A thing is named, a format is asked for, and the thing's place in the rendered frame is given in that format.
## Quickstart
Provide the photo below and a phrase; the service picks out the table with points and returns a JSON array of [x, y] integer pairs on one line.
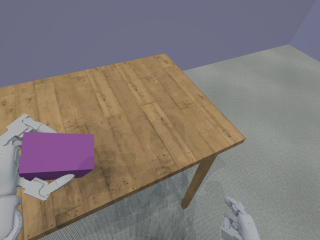
[[149, 121]]

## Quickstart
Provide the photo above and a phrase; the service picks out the left robot forearm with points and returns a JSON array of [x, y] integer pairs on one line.
[[11, 218]]

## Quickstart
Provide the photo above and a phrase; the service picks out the sponge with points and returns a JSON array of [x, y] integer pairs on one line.
[[49, 156]]

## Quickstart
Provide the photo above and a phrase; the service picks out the robot right hand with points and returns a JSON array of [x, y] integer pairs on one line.
[[243, 227]]

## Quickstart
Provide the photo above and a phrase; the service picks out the robot left hand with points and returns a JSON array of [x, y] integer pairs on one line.
[[10, 142]]

